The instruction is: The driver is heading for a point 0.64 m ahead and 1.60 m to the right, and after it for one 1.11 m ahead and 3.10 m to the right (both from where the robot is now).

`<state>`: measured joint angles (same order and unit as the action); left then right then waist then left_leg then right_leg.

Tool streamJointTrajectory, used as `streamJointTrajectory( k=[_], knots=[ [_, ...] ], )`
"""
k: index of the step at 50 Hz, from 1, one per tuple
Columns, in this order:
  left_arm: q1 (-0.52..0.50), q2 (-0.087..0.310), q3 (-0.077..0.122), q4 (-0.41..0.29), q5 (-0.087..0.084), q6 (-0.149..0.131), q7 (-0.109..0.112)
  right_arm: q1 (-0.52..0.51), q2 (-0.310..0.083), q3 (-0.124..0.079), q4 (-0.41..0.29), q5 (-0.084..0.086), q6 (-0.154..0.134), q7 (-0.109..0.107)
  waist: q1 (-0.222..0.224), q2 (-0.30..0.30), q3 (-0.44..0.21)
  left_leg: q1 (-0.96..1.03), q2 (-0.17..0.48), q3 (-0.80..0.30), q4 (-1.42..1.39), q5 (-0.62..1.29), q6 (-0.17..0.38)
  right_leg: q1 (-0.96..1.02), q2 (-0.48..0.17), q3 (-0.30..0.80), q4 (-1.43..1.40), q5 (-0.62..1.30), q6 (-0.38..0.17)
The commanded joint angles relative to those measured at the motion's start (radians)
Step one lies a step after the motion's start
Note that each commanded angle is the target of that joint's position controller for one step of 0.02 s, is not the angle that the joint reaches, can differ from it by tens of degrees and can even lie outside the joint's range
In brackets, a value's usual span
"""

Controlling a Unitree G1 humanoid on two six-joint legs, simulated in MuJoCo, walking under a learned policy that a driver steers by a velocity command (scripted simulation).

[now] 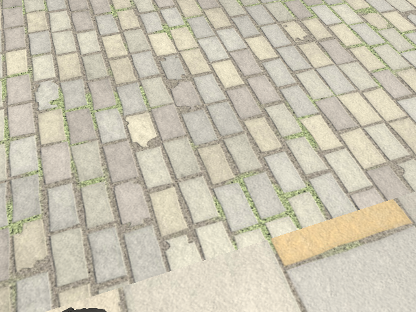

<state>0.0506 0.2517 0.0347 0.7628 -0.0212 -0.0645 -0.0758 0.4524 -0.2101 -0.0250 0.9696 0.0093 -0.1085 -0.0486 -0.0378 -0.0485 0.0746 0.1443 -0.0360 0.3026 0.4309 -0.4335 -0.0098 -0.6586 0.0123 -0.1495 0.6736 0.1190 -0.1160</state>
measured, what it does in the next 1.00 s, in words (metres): walks ahead, turning right: right foot, then left foot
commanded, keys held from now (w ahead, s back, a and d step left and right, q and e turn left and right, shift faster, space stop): e+shift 0.92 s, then shift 0.08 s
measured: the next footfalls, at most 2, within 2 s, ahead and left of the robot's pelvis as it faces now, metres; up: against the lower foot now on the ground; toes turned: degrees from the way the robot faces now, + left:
right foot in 0.02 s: +0.24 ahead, -0.02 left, +0.00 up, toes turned -4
left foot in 0.48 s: +0.43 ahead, +0.10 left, +0.00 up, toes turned -39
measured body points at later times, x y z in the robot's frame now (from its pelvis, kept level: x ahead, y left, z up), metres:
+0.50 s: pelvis +0.24 +0.06 +0.00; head +0.27 +0.04 +0.45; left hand +0.54 +0.24 -0.06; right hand +0.30 -0.27 -0.07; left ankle +0.39 +0.12 -0.72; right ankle +0.20 -0.02 -0.71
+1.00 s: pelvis +0.24 +0.05 +0.01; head +0.23 -0.01 +0.46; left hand +0.56 +0.08 -0.06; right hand +0.08 -0.25 -0.10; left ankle +0.38 +0.13 -0.66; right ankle +0.16 -0.02 -0.72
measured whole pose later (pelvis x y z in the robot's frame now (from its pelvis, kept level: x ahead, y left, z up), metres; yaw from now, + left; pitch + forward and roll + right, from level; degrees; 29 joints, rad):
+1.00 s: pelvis +0.24 +0.05 +0.01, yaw -58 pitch +3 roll +2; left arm 0.22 0.30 0.09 0.60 0.01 0.04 0.00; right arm 0.10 -0.32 -0.11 0.70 -0.01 0.01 -0.03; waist -0.01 0.05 0.04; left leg -0.56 0.07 0.03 1.04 -0.45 -0.05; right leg -0.37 0.00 0.02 0.61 -0.30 -0.04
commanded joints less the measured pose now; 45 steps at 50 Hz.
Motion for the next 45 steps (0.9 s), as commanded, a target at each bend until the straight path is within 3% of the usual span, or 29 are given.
streamJointTrajectory(
  k=[1,2,3,4,5,6,7,9,10,11,13,15,19,22,23,24,25,26,27,28,29,32,35,38,43,44,45],
  knots=[
    [0.528,0.241,0.104,0.073,-0.015,0.012,0.021,-0.304,-0.275,-0.067,-0.184,0.020,0.011,-0.037,0.336,0.108,-0.243,-0.374,0.141,-0.083,0.678,1.043,-0.075,0.744,0.018,0.110,-0.147,0.189,-0.083],
    [0.492,0.219,0.090,0.087,0.002,0.023,0.050,-0.323,-0.120,-0.029,-0.213,-0.010,-0.001,0.001,0.261,-0.206,-0.141,-0.654,-0.051,-0.114,1.062,-0.117,-0.080,0.834,-0.045,0.245,-0.180,0.490,-0.104],
    [0.353,0.234,0.063,0.009,0.079,-0.003,0.047,-0.085,-0.037,-0.002,-0.246,-0.016,-0.024,0.026,0.057,-0.272,-0.289,-0.841,-0.075,-0.349,1.310,-0.256,-0.075,0.942,-0.219,0.607,-0.059,0.895,-0.288],
    [0.310,0.238,0.078,-0.063,0.097,-0.004,0.040,-0.076,-0.119,-0.008,-0.283,-0.007,-0.038,0.041,0.097,-0.142,-0.502,-0.868,-0.063,-0.491,1.325,-0.186,-0.044,1.021,-0.320,0.803,-0.197,0.619,-0.394],
    [0.219,0.239,0.087,-0.109,0.054,-0.004,0.036,-0.134,-0.175,-0.023,-0.311,0.003,-0.040,0.044,0.055,0.046,-0.389,-0.911,-0.038,-0.488,1.224,-0.127,-0.015,0.894,-0.284,0.822,-0.290,0.276,-0.381],
    [0.133,0.206,0.079,-0.134,0.009,-0.002,0.040,-0.167,-0.198,-0.036,-0.307,-0.007,-0.025,0.035,0.001,0.191,-0.286,-0.895,0.009,-0.475,1.127,-0.066,-0.020,0.729,-0.236,0.786,-0.351,0.069,-0.323],
    [0.099,0.195,0.072,-0.151,0.000,-0.002,0.042,-0.177,-0.202,-0.041,-0.308,-0.015,-0.004,0.027,-0.027,0.208,-0.212,-0.854,0.025,-0.472,1.068,-0.043,-0.038,0.571,-0.224,0.775,-0.379,0.081,-0.304],
    [0.090,0.175,0.071,-0.167,0.003,0.008,0.054,-0.217,-0.209,-0.052,-0.333,-0.026,0.032,0.013,-0.039,0.175,-0.145,-0.769,0.054,-0.463,0.894,-0.032,-0.071,0.385,-0.136,0.647,-0.371,0.222,-0.256],
    [0.106,0.172,0.073,-0.164,0.001,0.014,0.066,-0.254,-0.183,-0.046,-0.351,-0.033,0.035,0.007,-0.029,0.159,-0.146,-0.734,0.050,-0.447,0.783,-0.001,-0.081,0.334,-0.080,0.581,-0.347,0.289,-0.229],
    [0.122,0.185,0.079,-0.162,0.000,0.024,0.080,-0.294,-0.149,-0.038,-0.370,-0.037,0.037,0.002,-0.019,0.134,-0.161,-0.716,0.027,-0.427,0.672,0.050,-0.090,0.318,-0.036,0.537,-0.317,0.344,-0.204],
    [0.141,0.207,0.091,-0.165,-0.006,0.059,0.111,-0.351,-0.114,-0.029,-0.392,-0.026,0.046,-0.003,0.003,0.063,-0.238,-0.678,-0.022,-0.416,0.502,0.172,-0.104,0.352,0.009,0.516,-0.264,0.354,-0.145],
    [0.138,0.206,0.095,-0.182,-0.016,0.090,0.129,-0.393,-0.115,-0.030,-0.402,-0.011,0.055,-0.002,0.021,0.000,-0.285,-0.659,-0.049,-0.428,0.395,0.258,-0.106,0.390,0.022,0.536,-0.234,0.245,-0.085],
    [0.145,0.174,0.092,-0.218,-0.007,0.110,0.135,-0.477,-0.142,-0.041,-0.420,-0.007,0.048,0.009,0.059,-0.094,-0.232,-0.661,-0.055,-0.479,0.230,0.278,-0.089,0.438,0.003,0.661,-0.203,0.021,-0.049],
    [0.084,0.161,0.089,-0.260,-0.007,0.109,0.127,-0.412,-0.176,-0.064,-0.392,-0.007,0.028,0.022,0.018,-0.125,-0.211,-0.490,-0.026,-0.485,-0.017,0.367,-0.043,0.412,0.026,0.716,-0.116,-0.120,-0.011],
    [0.105,0.120,0.076,-0.266,-0.006,0.112,0.121,-0.368,-0.182,-0.069,-0.375,-0.012,0.027,0.025,0.021,-0.044,-0.241,-0.317,0.077,-0.521,-0.091,0.490,0.009,0.316,0.082,0.661,0.019,-0.412,0.024],
    [0.207,0.048,0.054,-0.255,0.009,0.112,0.118,-0.371,-0.227,-0.077,-0.398,-0.029,0.040,0.018,0.078,0.162,-0.286,-0.128,0.313,-0.721,-0.039,0.714,0.119,0.135,0.201,0.490,0.263,-0.794,0.070],
    [0.256,0.143,0.074,-0.287,0.004,0.098,0.099,-0.336,-0.241,-0.082,-0.401,-0.064,0.051,0.020,0.117,0.351,-0.324,-0.127,0.489,-0.976,-0.087,0.725,0.282,0.003,0.182,0.408,0.459,-0.845,0.118],
    [0.239,0.233,0.095,-0.262,0.002,0.092,0.090,-0.366,-0.201,-0.083,-0.420,-0.049,0.054,0.015,0.094,0.307,-0.278,-0.173,0.477,-0.962,-0.095,0.615,0.316,-0.047,0.090,0.351,0.592,-0.754,0.169],
    [0.211,0.265,0.106,-0.237,-0.006,0.101,0.090,-0.395,-0.148,-0.070,-0.431,-0.038,0.063,0.008,0.072,0.210,-0.220,-0.231,0.383,-0.791,-0.082,0.492,0.268,-0.058,0.051,0.330,0.636,-0.656,0.187],
    [0.206,0.247,0.103,-0.220,-0.004,0.116,0.096,-0.408,-0.137,-0.063,-0.439,-0.030,0.078,0.000,0.070,0.140,-0.194,-0.286,0.311,-0.685,-0.082,0.397,0.218,-0.043,0.030,0.307,0.679,-0.585,0.198],
    [0.206,0.221,0.094,-0.226,-0.002,0.124,0.097,-0.424,-0.156,-0.063,-0.439,-0.026,0.088,-0.006,0.073,0.123,-0.158,-0.351,0.278,-0.614,-0.100,0.394,0.203,-0.035,0.018,0.269,0.698,-0.534,0.201],
    [0.150,0.146,0.067,-0.255,-0.009,0.121,0.097,-0.372,-0.188,-0.072,-0.406,-0.041,0.099,-0.016,0.040,0.165,-0.145,-0.347,0.246,-0.470,-0.137,0.460,0.211,-0.029,-0.030,0.181,0.586,-0.469,0.204],
    [0.109,0.138,0.062,-0.269,-0.006,0.117,0.093,-0.341,-0.210,-0.085,-0.381,-0.039,0.105,-0.013,0.013,0.200,-0.188,-0.269,0.300,-0.427,-0.142,0.465,0.240,-0.014,-0.084,0.174,0.465,-0.468,0.210],
    [0.106,0.131,0.061,-0.265,-0.003,0.117,0.083,-0.365,-0.244,-0.100,-0.369,-0.028,0.107,-0.004,0.019,0.217,-0.204,-0.295,0.330,-0.359,-0.147,0.424,0.226,0.098,-0.104,0.146,0.319,-0.449,0.187],
    [0.152,0.142,0.083,-0.240,-0.005,0.136,0.063,-0.372,-0.253,-0.113,-0.337,0.000,0.100,0.019,0.049,0.226,-0.198,-0.321,0.364,-0.254,-0.075,0.329,0.155,0.303,-0.065,0.066,0.007,-0.413,0.109],
    [0.197,0.143,0.093,-0.219,-0.006,0.139,0.065,-0.368,-0.234,-0.110,-0.329,0.007,0.102,0.021,0.070,0.205,-0.203,-0.356,0.349,-0.219,-0.010,0.291,0.113,0.390,-0.035,0.051,-0.088,-0.372,0.079],
    [0.273,0.179,0.114,-0.191,-0.003,0.138,0.074,-0.325,-0.194,-0.103,-0.308,0.008,0.107,0.026,0.089,0.121,-0.185,-0.470,0.296,-0.165,0.132,0.208,0.047,0.520,-0.026,0.116,-0.195,-0.309,0.033]
  ],
)
Keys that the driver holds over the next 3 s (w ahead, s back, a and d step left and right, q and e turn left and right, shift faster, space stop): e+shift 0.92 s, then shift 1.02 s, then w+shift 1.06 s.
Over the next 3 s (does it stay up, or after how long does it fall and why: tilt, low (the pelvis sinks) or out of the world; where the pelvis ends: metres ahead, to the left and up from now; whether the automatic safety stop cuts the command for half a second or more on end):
stays up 0.51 -0.54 0.02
